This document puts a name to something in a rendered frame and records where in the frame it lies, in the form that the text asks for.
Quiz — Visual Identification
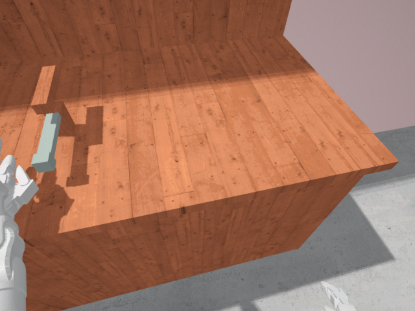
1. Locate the counter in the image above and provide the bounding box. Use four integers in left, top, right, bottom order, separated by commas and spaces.
0, 0, 399, 311

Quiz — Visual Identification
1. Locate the robot right hand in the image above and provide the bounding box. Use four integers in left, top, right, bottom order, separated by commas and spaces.
320, 281, 357, 311

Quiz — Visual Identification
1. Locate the robot left hand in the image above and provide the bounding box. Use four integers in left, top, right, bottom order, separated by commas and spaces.
0, 138, 39, 220

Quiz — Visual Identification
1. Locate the robot left forearm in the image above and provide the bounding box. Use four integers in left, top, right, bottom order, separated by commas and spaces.
0, 216, 27, 311

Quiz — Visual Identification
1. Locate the tap lever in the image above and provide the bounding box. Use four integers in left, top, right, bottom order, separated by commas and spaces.
31, 112, 61, 173

